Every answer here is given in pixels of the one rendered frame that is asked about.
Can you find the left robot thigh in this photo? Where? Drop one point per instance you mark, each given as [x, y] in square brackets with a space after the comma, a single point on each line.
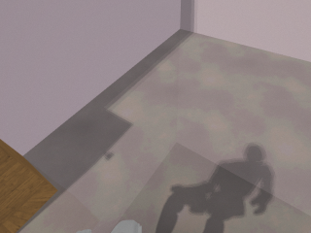
[127, 226]

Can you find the cabinet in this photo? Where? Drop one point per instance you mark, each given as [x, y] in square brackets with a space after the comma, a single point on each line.
[23, 190]

